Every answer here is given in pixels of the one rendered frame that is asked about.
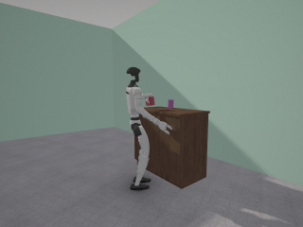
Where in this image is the table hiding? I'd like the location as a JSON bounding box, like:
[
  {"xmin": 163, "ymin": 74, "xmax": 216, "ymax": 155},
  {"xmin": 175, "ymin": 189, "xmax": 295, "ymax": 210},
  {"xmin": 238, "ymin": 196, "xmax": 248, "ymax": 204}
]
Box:
[{"xmin": 134, "ymin": 106, "xmax": 210, "ymax": 189}]

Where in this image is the robot right hand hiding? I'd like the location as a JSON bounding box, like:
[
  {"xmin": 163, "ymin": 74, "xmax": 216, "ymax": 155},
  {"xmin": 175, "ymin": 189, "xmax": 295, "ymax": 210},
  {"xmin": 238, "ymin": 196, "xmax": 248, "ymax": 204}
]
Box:
[{"xmin": 157, "ymin": 121, "xmax": 172, "ymax": 135}]

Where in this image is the sponge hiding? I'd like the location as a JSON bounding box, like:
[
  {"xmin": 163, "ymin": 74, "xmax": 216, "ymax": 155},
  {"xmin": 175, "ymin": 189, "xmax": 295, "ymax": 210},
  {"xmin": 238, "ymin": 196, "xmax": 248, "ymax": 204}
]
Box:
[{"xmin": 145, "ymin": 96, "xmax": 155, "ymax": 106}]

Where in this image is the robot left foot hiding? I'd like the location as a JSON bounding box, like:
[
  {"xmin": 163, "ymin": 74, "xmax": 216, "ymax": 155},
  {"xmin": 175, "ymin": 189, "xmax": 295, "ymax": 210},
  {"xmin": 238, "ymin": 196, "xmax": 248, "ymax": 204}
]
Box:
[{"xmin": 134, "ymin": 176, "xmax": 151, "ymax": 183}]

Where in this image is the robot right forearm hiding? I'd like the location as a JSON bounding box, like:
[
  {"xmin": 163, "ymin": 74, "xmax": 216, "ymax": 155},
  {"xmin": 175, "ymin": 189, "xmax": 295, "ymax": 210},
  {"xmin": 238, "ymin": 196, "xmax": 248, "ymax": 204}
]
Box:
[{"xmin": 138, "ymin": 107, "xmax": 160, "ymax": 126}]

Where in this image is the robot left hand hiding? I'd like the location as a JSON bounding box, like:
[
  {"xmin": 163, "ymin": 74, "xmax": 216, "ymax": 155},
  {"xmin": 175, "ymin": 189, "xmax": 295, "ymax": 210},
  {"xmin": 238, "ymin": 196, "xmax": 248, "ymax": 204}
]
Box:
[{"xmin": 146, "ymin": 94, "xmax": 156, "ymax": 104}]

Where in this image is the robot head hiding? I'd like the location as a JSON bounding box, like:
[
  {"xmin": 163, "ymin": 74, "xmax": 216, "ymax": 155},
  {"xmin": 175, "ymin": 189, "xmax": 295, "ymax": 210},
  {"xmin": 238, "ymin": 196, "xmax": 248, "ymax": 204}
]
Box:
[{"xmin": 126, "ymin": 67, "xmax": 140, "ymax": 88}]

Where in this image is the right robot upper arm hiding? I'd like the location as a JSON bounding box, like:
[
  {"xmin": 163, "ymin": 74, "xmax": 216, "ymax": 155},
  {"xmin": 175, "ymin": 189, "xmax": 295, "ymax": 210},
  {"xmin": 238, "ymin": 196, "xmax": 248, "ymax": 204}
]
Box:
[{"xmin": 133, "ymin": 87, "xmax": 142, "ymax": 114}]

